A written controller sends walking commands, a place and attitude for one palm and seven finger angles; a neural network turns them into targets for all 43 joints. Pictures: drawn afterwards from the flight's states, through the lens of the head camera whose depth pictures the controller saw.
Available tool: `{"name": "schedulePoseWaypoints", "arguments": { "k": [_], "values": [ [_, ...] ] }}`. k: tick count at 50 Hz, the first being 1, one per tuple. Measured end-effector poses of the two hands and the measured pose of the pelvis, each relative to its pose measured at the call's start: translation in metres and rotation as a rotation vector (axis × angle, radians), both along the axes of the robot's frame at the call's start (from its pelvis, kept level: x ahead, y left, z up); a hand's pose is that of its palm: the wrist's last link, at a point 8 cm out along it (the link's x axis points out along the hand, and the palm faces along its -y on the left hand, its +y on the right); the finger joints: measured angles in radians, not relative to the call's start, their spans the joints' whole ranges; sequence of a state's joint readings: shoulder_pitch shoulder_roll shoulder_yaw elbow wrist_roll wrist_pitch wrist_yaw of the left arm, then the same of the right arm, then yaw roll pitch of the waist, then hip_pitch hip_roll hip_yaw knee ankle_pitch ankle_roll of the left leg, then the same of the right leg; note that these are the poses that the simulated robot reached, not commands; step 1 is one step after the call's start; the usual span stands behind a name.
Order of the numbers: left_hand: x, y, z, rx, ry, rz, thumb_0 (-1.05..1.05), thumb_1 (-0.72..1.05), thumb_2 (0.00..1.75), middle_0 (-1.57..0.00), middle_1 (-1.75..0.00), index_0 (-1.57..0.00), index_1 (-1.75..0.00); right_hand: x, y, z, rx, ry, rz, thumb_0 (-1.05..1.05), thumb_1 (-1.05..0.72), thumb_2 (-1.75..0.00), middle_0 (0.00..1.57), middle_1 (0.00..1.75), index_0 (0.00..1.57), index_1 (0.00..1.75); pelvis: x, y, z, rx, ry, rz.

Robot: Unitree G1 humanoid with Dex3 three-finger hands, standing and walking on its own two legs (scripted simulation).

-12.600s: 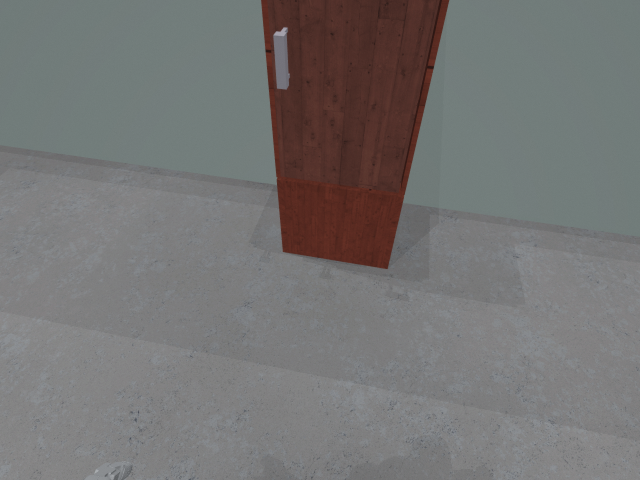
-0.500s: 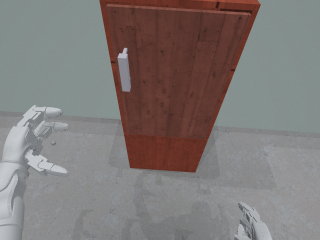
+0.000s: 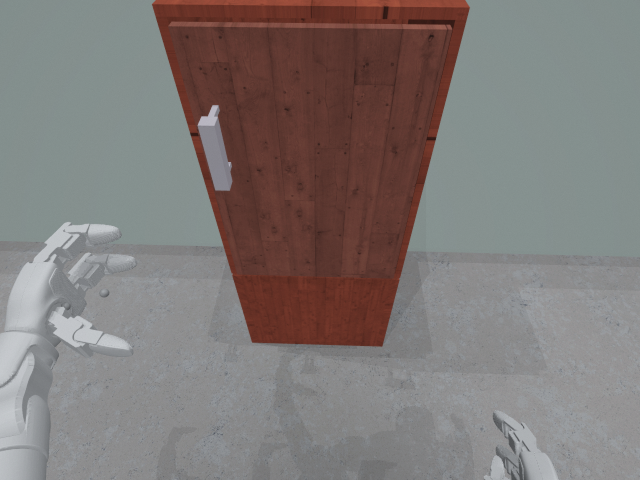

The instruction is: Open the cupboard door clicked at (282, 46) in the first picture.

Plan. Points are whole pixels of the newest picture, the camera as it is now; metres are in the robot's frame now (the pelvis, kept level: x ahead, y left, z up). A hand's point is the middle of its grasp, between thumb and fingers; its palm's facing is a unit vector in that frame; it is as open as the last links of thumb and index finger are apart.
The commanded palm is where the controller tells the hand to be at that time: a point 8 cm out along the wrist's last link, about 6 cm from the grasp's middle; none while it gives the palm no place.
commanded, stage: raise the hand with hooked fingers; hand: left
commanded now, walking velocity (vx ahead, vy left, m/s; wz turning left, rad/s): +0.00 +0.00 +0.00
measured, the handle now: (219, 148) +0.61 +0.22 +0.08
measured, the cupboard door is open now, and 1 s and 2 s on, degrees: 0 0 0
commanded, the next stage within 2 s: move the hooked fingers beside the handle in 0.04 s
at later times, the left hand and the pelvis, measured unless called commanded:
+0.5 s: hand (121, 254) +0.35 +0.28 +0.10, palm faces +0.03 -1.00 +0.01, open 14.0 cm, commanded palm +0.32 +0.33 +0.10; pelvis -0.01 +0.01 -0.01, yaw +0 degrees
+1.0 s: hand (141, 221) +0.41 +0.28 +0.10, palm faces +0.03 -1.00 +0.01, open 14.0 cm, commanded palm +0.39 +0.33 +0.09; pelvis +0.00 +0.04 -0.01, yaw -1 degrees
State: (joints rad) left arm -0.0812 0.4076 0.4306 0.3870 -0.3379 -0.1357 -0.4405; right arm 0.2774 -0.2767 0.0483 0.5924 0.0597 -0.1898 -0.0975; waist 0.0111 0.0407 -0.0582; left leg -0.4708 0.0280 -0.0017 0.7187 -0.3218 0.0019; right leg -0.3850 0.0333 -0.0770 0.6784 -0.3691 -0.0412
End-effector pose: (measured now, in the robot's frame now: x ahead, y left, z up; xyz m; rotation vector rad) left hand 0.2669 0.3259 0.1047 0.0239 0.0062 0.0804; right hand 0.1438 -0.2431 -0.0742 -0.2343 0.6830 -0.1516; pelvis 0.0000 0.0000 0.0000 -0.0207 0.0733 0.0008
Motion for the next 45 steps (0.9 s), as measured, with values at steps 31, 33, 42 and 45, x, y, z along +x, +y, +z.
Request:
{"name": "schedulePoseWaypoints", "arguments": {
  "k": [31, 33, 42, 45],
  "values": [
    [0.082, 0.009, -0.011, -0.053, 0.024, -0.047, -0.01, -0.5, 0.3, -0.3, -1.2, -0.3, -1.2, -0.05, 0.004, -0.015, -0.037, 0.167, -0.087, 0.01, -0.9, -0.9, 0.2, 0.3, 0.21, 0.3, -0.004, 0.019, -0.006, -0.011, 0.059, -0.019],
    [0.086, 0.012, -0.012, -0.048, 0.019, -0.036, -0.01, -0.5, 0.3, -0.3, -1.2, -0.3, -1.2, -0.055, 0.007, -0.016, -0.037, 0.187, -0.093, 0.01, -0.9, -0.9, 0.2, 0.3, 0.21, 0.3, -0.003, 0.023, -0.006, -0.012, 0.066, -0.023],
    [0.102, 0.015, -0.006, -0.042, -0.03, -0.048, -0.01, -0.5, 0.3, -0.29, -1.2, -0.3, -1.2, -0.066, 0.02, -0.02, -0.037, 0.252, -0.099, 0.01, -0.9, -0.9, 0.2, 0.3, 0.21, 0.3, 0.001, 0.035, -0.007, -0.023, 0.076, -0.018],
    [0.11, 0.014, -0.009, -0.048, -0.003, -0.054, -0.01, -0.5, 0.3, -0.29, -1.2, -0.3, -1.2, -0.066, 0.023, -0.021, -0.037, 0.259, -0.099, 0.01, -0.9, -0.9, 0.2, 0.3, 0.21, 0.3, 0.0, 0.037, -0.008, -0.025, 0.082, -0.014]
  ]
}}
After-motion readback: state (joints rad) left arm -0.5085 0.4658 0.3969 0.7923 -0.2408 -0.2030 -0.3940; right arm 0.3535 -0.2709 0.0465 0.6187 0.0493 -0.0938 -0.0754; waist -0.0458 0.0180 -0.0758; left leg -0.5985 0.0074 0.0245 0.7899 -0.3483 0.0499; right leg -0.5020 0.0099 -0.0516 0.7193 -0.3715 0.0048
